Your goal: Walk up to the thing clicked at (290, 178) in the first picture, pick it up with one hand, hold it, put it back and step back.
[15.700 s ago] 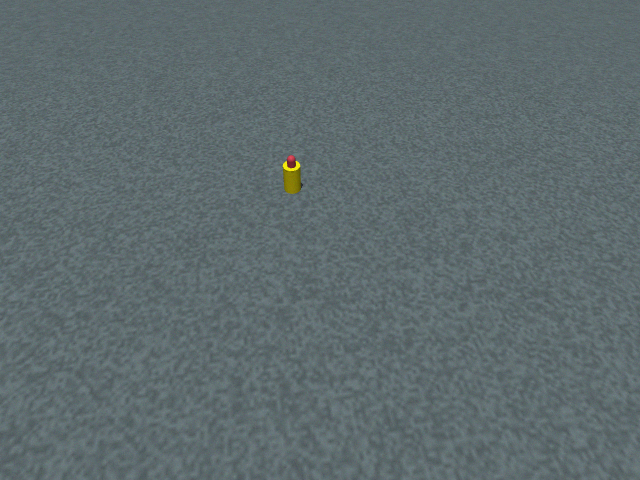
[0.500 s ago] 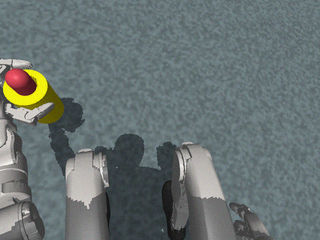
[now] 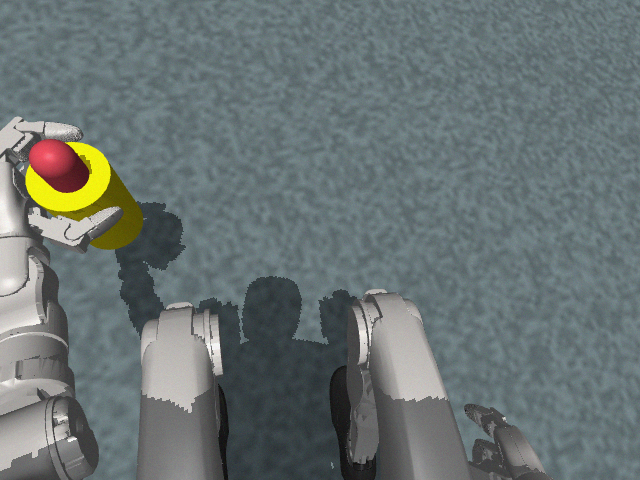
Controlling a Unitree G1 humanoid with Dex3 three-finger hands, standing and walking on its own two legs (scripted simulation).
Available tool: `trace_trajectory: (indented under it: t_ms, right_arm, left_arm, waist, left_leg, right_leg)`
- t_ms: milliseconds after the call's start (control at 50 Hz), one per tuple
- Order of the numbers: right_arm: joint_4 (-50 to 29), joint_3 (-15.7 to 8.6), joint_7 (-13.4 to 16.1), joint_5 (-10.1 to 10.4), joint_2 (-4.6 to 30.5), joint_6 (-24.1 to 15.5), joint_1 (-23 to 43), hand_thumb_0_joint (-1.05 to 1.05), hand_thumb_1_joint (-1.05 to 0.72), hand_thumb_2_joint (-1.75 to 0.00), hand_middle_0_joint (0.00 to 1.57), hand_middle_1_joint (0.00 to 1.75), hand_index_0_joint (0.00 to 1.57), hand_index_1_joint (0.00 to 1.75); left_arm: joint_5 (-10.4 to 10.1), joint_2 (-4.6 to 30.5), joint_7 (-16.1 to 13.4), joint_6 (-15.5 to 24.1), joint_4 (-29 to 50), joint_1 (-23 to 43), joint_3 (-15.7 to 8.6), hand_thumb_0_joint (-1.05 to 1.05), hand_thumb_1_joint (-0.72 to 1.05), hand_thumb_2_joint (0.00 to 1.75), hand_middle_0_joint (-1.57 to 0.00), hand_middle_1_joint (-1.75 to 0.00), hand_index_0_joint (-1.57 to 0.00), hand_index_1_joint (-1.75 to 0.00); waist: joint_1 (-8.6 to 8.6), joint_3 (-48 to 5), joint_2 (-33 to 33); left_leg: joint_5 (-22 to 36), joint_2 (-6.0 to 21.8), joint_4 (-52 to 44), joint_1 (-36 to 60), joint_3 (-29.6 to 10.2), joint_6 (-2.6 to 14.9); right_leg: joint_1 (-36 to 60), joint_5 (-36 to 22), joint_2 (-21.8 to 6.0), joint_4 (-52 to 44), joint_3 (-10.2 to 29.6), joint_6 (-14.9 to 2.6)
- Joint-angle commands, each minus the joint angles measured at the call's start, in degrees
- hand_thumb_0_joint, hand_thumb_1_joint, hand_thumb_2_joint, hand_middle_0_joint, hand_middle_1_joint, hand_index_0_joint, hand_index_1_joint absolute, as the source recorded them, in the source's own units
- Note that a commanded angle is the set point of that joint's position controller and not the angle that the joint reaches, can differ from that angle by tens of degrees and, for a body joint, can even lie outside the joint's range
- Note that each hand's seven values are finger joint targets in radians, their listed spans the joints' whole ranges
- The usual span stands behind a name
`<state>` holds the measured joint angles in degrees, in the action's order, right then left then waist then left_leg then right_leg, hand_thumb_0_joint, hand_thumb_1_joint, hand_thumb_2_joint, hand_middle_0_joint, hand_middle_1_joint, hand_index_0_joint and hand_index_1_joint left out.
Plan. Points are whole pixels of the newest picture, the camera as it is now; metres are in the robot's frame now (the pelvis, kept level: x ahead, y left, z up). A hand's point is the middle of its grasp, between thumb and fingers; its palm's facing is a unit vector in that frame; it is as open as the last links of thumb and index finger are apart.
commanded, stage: lift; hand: left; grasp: from the side
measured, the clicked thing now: (84, 192) +0.45 +0.25 -0.06
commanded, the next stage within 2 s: none
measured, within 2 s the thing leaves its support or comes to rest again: neither
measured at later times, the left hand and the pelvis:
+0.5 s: hand (10, 160) +0.42 +0.25 +0.08, palm faces +0.19 -0.98 -0.06, open 11.1 cm; pelvis +0.01 +0.00 +0.09, yaw +1 degrees
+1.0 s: hand out of the picture +0.40 +0.24 +0.25, palm faces +0.21 -0.98 -0.05, open 11.1 cm; pelvis +0.05 +0.01 +0.24, yaw +4 degrees
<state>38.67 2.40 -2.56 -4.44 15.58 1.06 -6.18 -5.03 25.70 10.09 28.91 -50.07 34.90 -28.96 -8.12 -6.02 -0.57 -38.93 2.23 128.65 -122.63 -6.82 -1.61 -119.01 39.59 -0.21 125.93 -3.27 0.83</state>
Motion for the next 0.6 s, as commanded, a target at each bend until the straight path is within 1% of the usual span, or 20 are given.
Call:
trace_trajectory:
  t_ms: [0, 20, 40, 100, 140, 160, 180, 220, 240, 300, 320, 340, 360, 420, 440, 480, 500, 520, 560, 580]
  right_arm:
    - [-2.82, -5.06, 1.60, 0.58, 12.04, -1.46, -8.37, 0.00, -0.95, -0.91, 0.20, 0.30, 0.20, 0.30]
    - [-2.38, -4.92, 1.64, 0.78, 12.11, -1.52, -8.51, 0.00, -0.95, -0.91, 0.20, 0.30, 0.20, 0.30]
    - [-3.21, -5.01, 1.80, 0.99, 12.37, -1.61, -8.26, 0.00, -0.95, -0.91, 0.20, 0.30, 0.20, 0.30]
    - [-3.44, -5.09, 1.95, 1.47, 12.12, -1.67, -8.53, 0.00, -0.95, -0.91, 0.20, 0.30, 0.20, 0.30]
    - [-3.68, -5.11, 2.08, 1.89, 11.78, -1.78, -8.79, 0.00, -0.95, -0.91, 0.20, 0.30, 0.20, 0.30]
    - [-3.88, -5.29, 2.20, 2.11, 11.75, -1.78, -8.80, 0.00, -0.95, -0.91, 0.20, 0.30, 0.20, 0.30]
    - [-4.08, -5.37, 2.21, 2.22, 11.39, -1.81, -8.78, 0.00, -0.95, -0.91, 0.20, 0.30, 0.20, 0.30]
    - [-5.19, -5.57, 2.39, 2.79, 11.24, -2.26, -8.34, 0.00, -0.94, -0.91, 0.20, 0.30, 0.20, 0.30]
    - [-5.35, -5.82, 2.44, 3.05, 11.17, -2.41, -8.43, 0.00, -0.94, -0.91, 0.20, 0.30, 0.20, 0.30]
    - [-6.57, -6.01, 2.83, 3.67, 10.80, -2.67, -7.93, 0.00, -0.94, -0.91, 0.20, 0.30, 0.20, 0.30]
    - [-7.09, -6.11, 2.84, 3.91, 10.72, -2.85, -7.74, 0.00, -0.93, -0.91, 0.20, 0.30, 0.20, 0.30]
    - [-7.00, -6.17, 2.97, 4.19, 10.71, -2.98, -7.85, 0.00, -0.93, -0.90, 0.20, 0.30, 0.20, 0.30]
    - [-7.29, -6.19, 3.12, 4.42, 10.67, -3.01, -7.86, 0.00, -0.93, -0.90, 0.20, 0.30, 0.20, 0.30]
    - [-7.90, -6.26, 3.64, 5.05, 9.97, -3.28, -7.66, 0.00, -0.93, -0.90, 0.20, 0.30, 0.20, 0.30]
    - [-8.40, -6.18, 3.84, 5.23, 9.62, -3.50, -7.24, 0.00, -0.93, -0.90, 0.20, 0.30, 0.20, 0.30]
    - [-8.17, -6.37, 4.26, 5.46, 9.12, -3.65, -7.83, 0.00, -0.93, -0.90, 0.20, 0.30, 0.20, 0.30]
    - [-8.71, -6.08, 4.43, 5.64, 8.54, -3.90, -6.87, 0.00, -0.92, -0.90, 0.20, 0.30, 0.20, 0.30]
    - [-8.89, -6.15, 4.64, 5.74, 8.50, -4.07, -6.59, 0.00, -0.93, -0.90, 0.20, 0.30, 0.20, 0.30]
    - [-8.86, -6.12, 4.92, 5.83, 8.00, -4.37, -6.88, 0.00, -0.93, -0.90, 0.20, 0.30, 0.20, 0.30]
    - [-9.11, -6.00, 5.03, 5.91, 7.75, -4.58, -6.40, 0.00, -0.93, -0.90, 0.20, 0.30, 0.20, 0.30]
  left_arm:
    - [-4.25, 22.08, 0.00, 8.43, 26.55, 25.11, -4.65, 0.00, -0.08, 1.24, -1.27, -1.45, -1.29, -1.45]
    - [-4.63, 20.19, 0.29, 7.82, 25.86, 24.66, -2.94, 0.00, -0.08, 1.24, -1.25, -1.45, -1.28, -1.44]
    - [-4.81, 22.10, 0.12, 7.86, 30.17, 26.13, -4.40, 0.00, -0.07, 1.23, -1.25, -1.44, -1.28, -1.44]
    - [-5.58, 18.69, -0.20, 5.75, 28.98, 22.57, -2.84, 0.00, -0.08, 1.25, -1.26, -1.45, -1.28, -1.45]
    - [-5.97, 17.12, -0.30, 4.64, 29.04, 20.68, -2.18, 0.00, -0.07, 1.26, -1.26, -1.46, -1.29, -1.45]
    - [-5.84, 17.84, -0.43, 4.19, 29.64, 20.61, -2.33, 0.00, -0.09, 1.26, -1.26, -1.46, -1.28, -1.46]
    - [-5.78, 16.53, -0.45, 3.72, 29.42, 19.67, -1.14, 0.00, -0.08, 1.27, -1.27, -1.47, -1.30, -1.47]
    - [-6.31, 14.73, -0.08, 2.72, 30.06, 17.79, -0.47, 0.00, -0.09, 1.26, -1.26, -1.46, -1.29, -1.45]
    - [-6.40, 12.72, 0.21, 2.11, 29.91, 16.41, 1.21, 0.00, -0.10, 1.26, -1.27, -1.47, -1.30, -1.46]
    - [-6.25, 13.19, 0.10, 0.56, 31.50, 12.69, 0.61, 0.00, -0.08, 1.26, -1.25, -1.45, -1.28, -1.44]
    - [-6.44, 11.63, 0.16, 0.11, 33.63, 12.61, 2.25, 0.00, -0.08, 1.24, -1.25, -1.44, -1.28, -1.43]
    - [-7.15, 11.94, -0.03, -0.35, 35.37, 11.72, 1.13, 0.00, -0.09, 1.23, -1.24, -1.43, -1.27, -1.42]
    - [-7.44, 11.10, -0.30, -0.99, 36.39, 11.16, 2.01, 0.00, -0.09, 1.22, -1.23, -1.43, -1.27, -1.41]
    - [-7.80, 11.64, -2.22, -2.46, 41.78, 8.63, 0.91, 0.00, -0.05, 1.22, -1.21, -1.41, -1.25, -1.39]
    - [-7.96, 10.74, -2.84, -2.75, 44.18, 9.27, 1.98, 0.00, -0.05, 1.22, -1.21, -1.41, -1.25, -1.40]
    - [-7.76, 11.11, -4.25, -3.29, 47.41, 8.04, 1.52, 0.00, -0.05, 1.22, -1.19, -1.40, -1.22, -1.39]
    - [-7.67, 11.72, -4.83, -3.72, 48.95, 6.34, 1.25, 0.00, -0.05, 1.21, -1.19, -1.39, -1.22, -1.38]
    - [-7.69, 11.29, -5.30, -3.70, 51.25, 6.72, 1.88, 0.00, -0.09, 1.21, -1.18, -1.39, -1.22, -1.38]
    - [-7.73, 10.51, -6.22, -4.20, 53.72, 4.02, 2.21, 0.00, -0.07, 1.20, -1.17, -1.37, -1.20, -1.36]
    - [-7.65, 9.22, -6.64, -4.51, 55.20, 3.66, 4.06, 0.00, -0.09, 1.20, -1.16, -1.37, -1.19, -1.36]
  waist:
    - [2.82, -47.26, 17.01]
    - [2.42, -46.18, 18.09]
    - [2.98, -48.11, 19.48]
    - [3.16, -47.86, 18.14]
    - [2.94, -46.55, 17.07]
    - [3.08, -46.18, 16.09]
    - [2.92, -45.99, 15.12]
    - [2.74, -45.00, 13.98]
    - [2.45, -43.99, 13.93]
    - [4.01, -44.22, 12.12]
    - [3.66, -44.46, 12.48]
    - [4.30, -44.66, 12.71]
    - [4.09, -44.65, 12.73]
    - [5.30, -44.15, 11.80]
    - [5.08, -44.11, 11.25]
    - [4.94, -43.91, 11.53]
    - [5.84, -43.52, 10.84]
    - [5.26, -43.23, 11.28]
    - [5.61, -44.53, 12.03]
    - [5.32, -43.68, 12.00]
  left_leg:
    - [8.25, -1.47, -17.63, 34.33, 4.28, 2.46]
    - [9.05, -1.41, -18.31, 35.89, 3.90, 2.32]
    - [10.19, -1.41, -19.40, 37.35, 3.36, 2.05]
    - [13.09, -1.44, -20.13, 39.50, 3.04, 2.26]
    - [13.10, -1.52, -21.15, 39.19, 3.02, 2.50]
    - [12.80, -1.42, -21.29, 38.61, 3.20, 2.64]
    - [12.35, -1.45, -21.63, 38.48, 3.40, 2.81]
    - [11.63, -1.49, -23.01, 38.67, 3.29, 2.93]
    - [10.47, -1.47, -24.22, 39.24, 3.07, 2.82]
    - [10.10, -1.39, -26.31, 40.56, 3.26, 2.91]
    - [10.12, -1.37, -27.54, 42.14, 2.89, 2.79]
    - [10.64, -1.26, -28.21, 43.68, 2.69, 2.82]
    - [10.37, -1.22, -29.32, 44.54, 2.50, 2.78]
    - [11.07, -1.12, -32.02, 47.36, 2.65, 2.90]
    - [9.93, -1.05, -33.31, 48.35, 2.53, 2.87]
    - [11.00, -0.94, -35.01, 50.47, 2.48, 2.88]
    - [10.54, -1.03, -36.08, 50.71, 2.81, 2.90]
    - [9.90, -1.13, -37.22, 51.62, 2.94, 2.92]
    - [12.96, -1.10, -39.19, 55.75, 2.86, 2.88]
    - [12.07, -1.12, -40.27, 56.78, 2.95, 2.79]
  right_leg:
    - [21.73, -9.95, 1.60, -15.82, -0.57, -3.08]
    - [20.44, -10.38, 1.44, -15.67, -0.70, -3.30]
    - [20.58, -11.11, 1.34, -15.25, -0.97, -3.51]
    - [21.56, -13.12, 1.20, -16.64, -0.87, -3.49]
    - [22.72, -13.19, 1.14, -18.19, -0.70, -3.41]
    - [23.53, -13.04, 1.21, -18.93, -0.56, -3.30]
    - [24.45, -12.88, 1.26, -20.07, -0.34, -3.20]
    - [25.24, -12.48, 1.17, -21.53, -0.33, -3.17]
    - [25.05, -11.63, 1.11, -22.41, -0.49, -3.24]
    - [28.54, -11.51, 1.20, -24.99, -0.21, -3.09]
    - [28.58, -11.56, 1.14, -25.67, -0.28, -3.22]
    - [29.11, -12.05, 1.08, -26.23, -0.17, -3.15]
    - [30.20, -11.78, 1.04, -27.06, -0.20, -3.13]
    - [33.71, -12.28, 1.06, -30.40, 0.26, -2.92]
    - [34.82, -11.51, 1.17, -31.67, 0.45, -2.89]
    - [37.62, -12.69, 1.08, -33.70, 0.84, -2.59]
    - [39.56, -12.18, 1.21, -35.04, 1.20, -2.52]
    - [40.62, -11.88, 1.18, -36.38, 1.45, -2.49]
    - [43.71, -14.39, 1.20, -38.10, 1.56, -2.40]
    - [44.70, -13.85, 1.27, -39.46, 1.66, -2.38]
